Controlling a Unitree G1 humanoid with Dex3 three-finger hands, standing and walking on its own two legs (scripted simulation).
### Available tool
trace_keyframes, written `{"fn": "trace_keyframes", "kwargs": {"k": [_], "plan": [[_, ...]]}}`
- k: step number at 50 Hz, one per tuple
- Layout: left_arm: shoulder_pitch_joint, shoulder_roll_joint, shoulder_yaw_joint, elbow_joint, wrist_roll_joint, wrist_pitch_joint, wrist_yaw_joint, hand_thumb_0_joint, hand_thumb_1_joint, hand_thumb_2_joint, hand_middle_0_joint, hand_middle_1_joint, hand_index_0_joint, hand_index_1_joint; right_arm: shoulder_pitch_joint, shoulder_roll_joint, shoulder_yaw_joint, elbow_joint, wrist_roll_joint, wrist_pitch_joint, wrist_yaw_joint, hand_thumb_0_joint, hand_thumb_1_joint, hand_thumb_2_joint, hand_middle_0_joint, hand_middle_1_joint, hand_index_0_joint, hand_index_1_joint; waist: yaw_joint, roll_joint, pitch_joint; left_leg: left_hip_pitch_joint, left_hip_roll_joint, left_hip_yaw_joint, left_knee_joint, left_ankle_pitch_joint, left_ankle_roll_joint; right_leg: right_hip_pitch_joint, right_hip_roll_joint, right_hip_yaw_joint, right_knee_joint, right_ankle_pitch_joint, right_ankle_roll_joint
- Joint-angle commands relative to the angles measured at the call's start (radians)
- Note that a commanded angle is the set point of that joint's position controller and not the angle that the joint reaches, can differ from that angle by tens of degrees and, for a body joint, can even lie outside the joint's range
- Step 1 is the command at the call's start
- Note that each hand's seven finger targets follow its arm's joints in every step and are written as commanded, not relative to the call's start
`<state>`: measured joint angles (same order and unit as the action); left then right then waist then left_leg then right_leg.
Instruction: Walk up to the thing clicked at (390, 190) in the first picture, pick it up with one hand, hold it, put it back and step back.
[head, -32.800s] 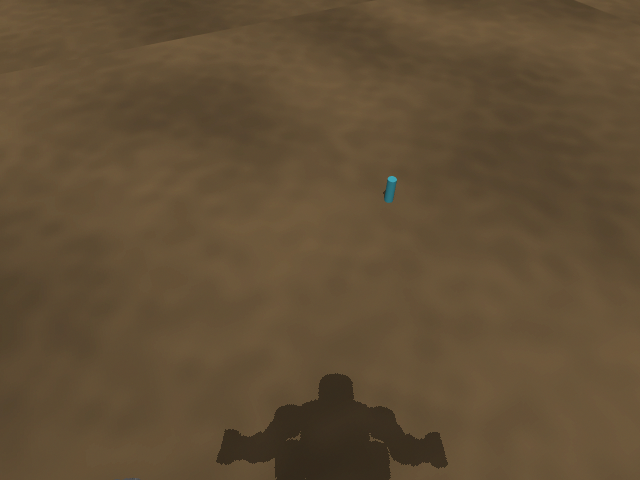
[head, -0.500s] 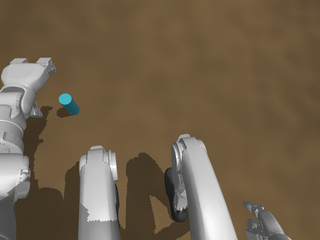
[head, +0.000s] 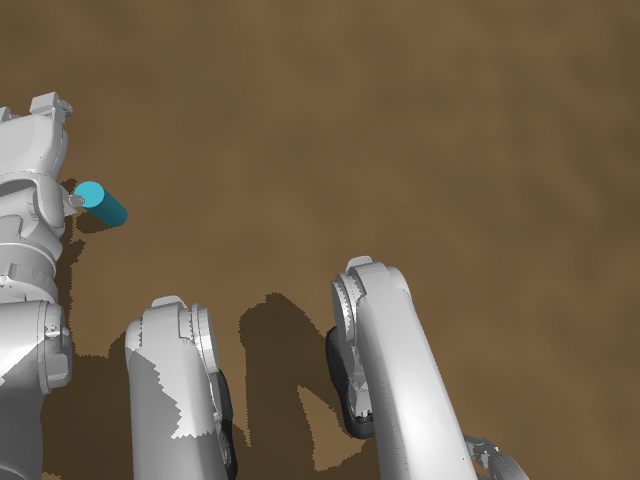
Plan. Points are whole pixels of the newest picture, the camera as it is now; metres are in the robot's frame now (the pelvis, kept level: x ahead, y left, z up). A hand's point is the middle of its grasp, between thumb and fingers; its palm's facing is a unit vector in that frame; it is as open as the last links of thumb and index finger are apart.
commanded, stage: home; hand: left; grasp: from above
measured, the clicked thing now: (103, 206) +0.50 +0.26 -0.30
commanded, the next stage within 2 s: none
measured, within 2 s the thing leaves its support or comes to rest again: neither
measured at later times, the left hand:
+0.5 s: hand out of the picture +0.32 +0.22 +0.07, palm faces -0.12 -0.85 -0.52, open 7.6 cm
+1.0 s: hand out of the picture +0.24 +0.19 +0.27, palm faces +0.16 -0.96 -0.21, open 7.3 cm
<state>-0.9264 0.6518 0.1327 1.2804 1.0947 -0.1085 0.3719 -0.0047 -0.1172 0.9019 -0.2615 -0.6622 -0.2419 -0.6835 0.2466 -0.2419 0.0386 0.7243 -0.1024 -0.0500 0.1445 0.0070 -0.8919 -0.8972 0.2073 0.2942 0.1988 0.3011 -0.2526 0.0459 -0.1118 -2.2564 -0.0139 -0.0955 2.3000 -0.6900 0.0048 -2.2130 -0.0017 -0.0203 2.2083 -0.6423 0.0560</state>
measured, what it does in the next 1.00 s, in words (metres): rises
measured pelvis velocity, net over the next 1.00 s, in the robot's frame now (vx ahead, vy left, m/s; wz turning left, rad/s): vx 0.07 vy -0.01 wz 0.09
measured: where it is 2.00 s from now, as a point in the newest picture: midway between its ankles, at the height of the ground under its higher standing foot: (288, 424)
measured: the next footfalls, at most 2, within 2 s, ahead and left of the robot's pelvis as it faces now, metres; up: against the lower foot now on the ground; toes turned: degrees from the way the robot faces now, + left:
none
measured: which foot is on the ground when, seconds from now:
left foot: down 0.00-1.00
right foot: down 0.00-1.00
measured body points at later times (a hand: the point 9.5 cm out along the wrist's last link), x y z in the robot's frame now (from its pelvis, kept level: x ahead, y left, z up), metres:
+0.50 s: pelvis +0.01 -0.01 +0.18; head +0.16 +0.03 +0.60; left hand +0.33 +0.26 +0.10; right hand +0.22 -0.26 +0.08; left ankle +0.07 +0.12 -0.33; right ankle +0.10 -0.14 -0.33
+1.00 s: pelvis +0.07 -0.01 +0.34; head +0.10 +0.00 +0.78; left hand +0.23 +0.24 +0.29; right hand +0.23 -0.24 +0.26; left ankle +0.07 +0.12 -0.33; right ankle +0.10 -0.14 -0.33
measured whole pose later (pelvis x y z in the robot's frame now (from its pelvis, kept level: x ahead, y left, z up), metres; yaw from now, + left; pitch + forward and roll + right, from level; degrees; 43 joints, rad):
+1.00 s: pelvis +0.07 -0.01 +0.34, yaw +5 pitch +14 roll -3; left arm 0.39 0.21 0.05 -0.01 -0.07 0.43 0.07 0.01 0.91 0.90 -0.21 -0.30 -0.21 -0.30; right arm 0.31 -0.22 0.05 0.53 0.04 -0.14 -0.17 0.01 -0.90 -0.90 0.21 0.29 0.20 0.30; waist -0.07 0.05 -0.19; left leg -0.83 0.03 -0.06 1.10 -0.51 -0.01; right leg -0.80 0.00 -0.04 1.03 -0.47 0.02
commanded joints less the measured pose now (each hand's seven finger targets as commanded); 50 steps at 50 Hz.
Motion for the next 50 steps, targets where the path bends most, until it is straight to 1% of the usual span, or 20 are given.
{"fn": "trace_keyframes", "kwargs": {"k": [1,3,4,6,8,9,11,13,17,19,22,24,26,27,32,34,37,38,43,50], "plan": [[-0.252,0.186,-0.009,-0.201,-0.200,0.080,-0.056,0.000,0.054,0.929,-0.235,-0.619,-0.218,-0.638,0.205,-0.267,-0.108,-0.023,0.031,-0.002,-0.015,0.000,-0.889,-0.896,0.200,0.300,0.199,0.300,0.034,0.223,-0.759,0.593,-0.011,0.066,-0.381,0.159,0.028,0.485,0.026,-0.092,-0.310,0.179,-0.094],[-0.193,0.175,-0.006,-0.322,-0.273,0.091,-0.129,0.000,0.214,0.890,-0.223,-0.506,-0.209,-0.520,0.200,-0.271,-0.119,-0.050,0.047,0.005,-0.020,0.000,-0.891,-0.897,0.200,0.300,0.199,0.300,0.049,0.179,-0.775,0.602,-0.010,0.066,-0.408,0.181,0.033,0.572,0.028,-0.085,-0.348,0.202,-0.092],[-0.103,0.128,-0.028,-0.302,-0.312,0.105,-0.168,0.000,0.283,0.910,-0.226,-0.503,-0.212,-0.516,0.190,-0.266,-0.120,-0.060,0.058,0.009,-0.023,0.000,-0.891,-0.897,0.200,0.300,0.199,0.300,0.058,0.127,-0.756,0.599,-0.010,0.066,-0.423,0.190,0.037,0.611,0.028,-0.079,-0.376,0.215,-0.088],[0.025,0.055,-0.053,-0.428,-0.404,0.112,-0.236,0.000,0.443,0.960,-0.231,-0.484,-0.219,-0.495,0.163,-0.254,-0.122,-0.096,0.075,0.013,-0.031,0.000,-0.893,-0.897,0.200,0.300,0.199,0.300,0.076,0.091,-0.725,0.609,-0.008,0.058,-0.471,0.197,0.038,0.662,0.026,-0.073,-0.417,0.228,-0.085],[0.132,0.056,-0.032,-0.545,-0.484,0.123,-0.279,0.000,0.603,0.916,-0.215,-0.406,-0.208,-0.412,0.131,-0.244,-0.125,-0.122,0.089,0.017,-0.045,0.000,-0.896,-0.898,0.200,0.300,0.200,0.300,0.109,0.059,-0.703,0.653,-0.001,0.047,-0.514,0.204,0.036,0.692,0.022,-0.065,-0.458,0.236,-0.083],[0.167,0.031,-0.046,-0.630,-0.518,0.126,-0.299,0.000,0.657,0.911,-0.212,-0.386,-0.206,-0.391,0.115,-0.233,-0.123,-0.143,0.094,0.018,-0.052,0.000,-0.897,-0.898,0.200,0.300,0.200,0.300,0.113,0.061,-0.701,0.654,-0.002,0.052,-0.538,0.202,0.036,0.729,0.023,-0.061,-0.480,0.234,-0.083],[0.220,0.032,-0.019,-0.738,-0.573,0.138,-0.313,0.000,0.723,0.851,-0.195,-0.315,-0.193,-0.317,0.081,-0.219,-0.123,-0.169,0.104,0.021,-0.065,0.000,-0.899,-0.899,0.200,0.300,0.200,0.300,0.131,0.054,-0.695,0.711,0.002,0.043,-0.572,0.215,0.032,0.760,0.018,-0.052,-0.513,0.246,-0.084],[0.253,-0.007,-0.018,-0.823,-0.622,0.147,-0.314,0.000,0.881,0.895,-0.199,-0.299,-0.199,-0.300,0.050,-0.208,-0.123,-0.186,0.113,0.023,-0.081,0.000,-0.900,-0.900,0.200,0.300,0.200,0.300,0.136,0.074,-0.647,0.771,0.007,0.025,-0.624,0.194,0.023,0.746,0.010,-0.046,-0.548,0.215,-0.091],[0.383,-0.070,-0.014,-0.908,-0.684,0.177,-0.298,0.000,0.898,0.899,-0.200,-0.299,-0.200,-0.299,0.004,-0.184,-0.123,-0.214,0.123,0.013,-0.108,0.000,-0.899,-0.900,0.200,0.300,0.200,0.300,0.152,0.097,-0.596,0.878,0.015,0.024,-0.732,0.124,0.017,0.782,0.008,-0.032,-0.640,0.151,-0.092],[0.408,-0.081,-0.007,-1.001,-0.729,0.205,-0.291,0.000,0.897,0.898,-0.200,-0.298,-0.199,-0.298,-0.010,-0.186,-0.125,-0.226,0.128,0.004,-0.122,0.000,-0.899,-0.900,0.200,0.300,0.200,0.300,0.167,0.131,-0.629,0.964,0.018,0.019,-0.785,0.125,0.009,0.825,0.004,-0.027,-0.678,0.148,-0.092],[0.545,-0.182,-0.063,-1.041,-0.831,0.257,-0.289,0.000,0.897,0.898,-0.200,-0.298,-0.199,-0.298,-0.049,-0.173,-0.115,-0.238,0.132,-0.015,-0.150,0.000,-0.899,-0.900,0.200,0.300,0.200,0.300,0.142,0.087,-0.549,1.025,0.020,0.011,-0.865,0.095,0.010,0.883,0.006,-0.028,-0.766,0.123,-0.085],[0.572,-0.162,-0.036,-1.124,-0.900,0.283,-0.283,0.000,0.899,0.899,-0.200,-0.298,-0.200,-0.298,-0.067,-0.168,-0.111,-0.253,0.134,-0.027,-0.169,0.000,-0.899,-0.900,0.200,0.300,0.200,0.300,0.152,0.088,-0.555,1.080,0.018,0.016,-0.905,0.089,0.013,0.952,0.007,-0.018,-0.824,0.116,-0.082],[0.632,-0.196,-0.067,-1.162,-0.958,0.311,-0.286,0.000,0.900,0.900,-0.200,-0.299,-0.200,-0.299,-0.083,-0.157,-0.101,-0.264,0.137,-0.042,-0.185,0.000,-0.899,-0.900,0.200,0.300,0.200,0.300,0.140,0.072,-0.511,1.117,0.019,0.013,-0.951,0.082,0.015,1.000,0.008,-0.014,-0.879,0.110,-0.077],[0.661,-0.194,-0.056,-1.171,-0.979,0.326,-0.283,0.000,0.900,0.900,-0.200,-0.299,-0.200,-0.299,-0.090,-0.156,-0.098,-0.269,0.137,-0.049,-0.193,0.000,-0.900,-0.900,0.200,0.300,0.200,0.300,0.145,0.053,-0.495,1.144,0.020,0.013,-0.973,0.083,0.016,1.026,0.008,-0.011,-0.906,0.109,-0.076],[0.821,-0.240,-0.044,-1.228,-1.055,0.381,-0.271,0.000,0.900,0.900,-0.200,-0.300,-0.200,-0.300,-0.080,-0.125,-0.071,-0.277,0.141,-0.080,-0.233,0.000,-0.900,-0.900,0.200,0.300,0.200,0.300,0.150,0.040,-0.438,1.258,0.018,0.019,-1.074,0.167,0.014,1.180,0.011,0.000,-1.027,0.180,-0.075],[0.882,-0.249,-0.019,-1.250,-1.086,0.406,-0.268,0.000,0.900,0.900,-0.200,-0.300,-0.200,-0.300,-0.070,-0.121,-0.061,-0.281,0.143,-0.087,-0.248,0.000,-0.901,-0.900,0.200,0.300,0.200,0.300,0.171,0.041,-0.424,1.320,0.020,0.012,-1.123,0.225,0.010,1.235,0.011,-0.005,-1.061,0.224,-0.076],[0.980,-0.285,-0.020,-1.275,-1.117,0.436,-0.271,0.000,0.900,0.900,-0.200,-0.301,-0.200,-0.301,-0.057,-0.105,-0.046,-0.288,0.141,-0.099,-0.274,0.000,-0.901,-0.899,0.199,0.299,0.200,0.299,0.167,0.029,-0.380,1.371,0.017,0.022,-1.179,0.293,0.011,1.327,0.013,-0.013,-1.128,0.284,-0.072],[1.014,-0.292,-0.010,-1.287,-1.128,0.445,-0.272,0.000,0.900,0.900,-0.200,-0.301,-0.200,-0.301,-0.055,-0.104,-0.044,-0.298,0.141,-0.104,-0.282,0.000,-0.901,-0.899,0.199,0.299,0.200,0.299,0.178,0.026,-0.354,1.394,0.016,0.025,-1.204,0.294,0.010,1.351,0.011,-0.013,-1.153,0.283,-0.072],[1.168,-0.321,-0.016,-1.390,-1.159,0.481,-0.285,0.000,0.900,0.900,-0.200,-0.302,-0.200,-0.301,-0.019,-0.094,-0.039,-0.328,0.138,-0.127,-0.307,0.000,-0.902,-0.899,0.199,0.299,0.199,0.299,0.184,0.023,-0.273,1.500,0.014,0.035,-1.318,0.339,0.009,1.480,0.016,-0.024,-1.278,0.320,-0.066],[1.365,-0.341,-0.039,-1.547,-1.158,0.504,-0.302,0.000,0.900,0.900,-0.200,-0.302,-0.200,-0.301,0.004,-0.082,-0.045,-0.363,0.129,-0.163,-0.329,0.000,-0.901,-0.899,0.199,0.299,0.200,0.299,0.198,0.024,-0.205,1.617,0.014,0.043,-1.415,0.448,0.004,1.583,0.027,-0.044,-1.369,0.400,-0.066]]}}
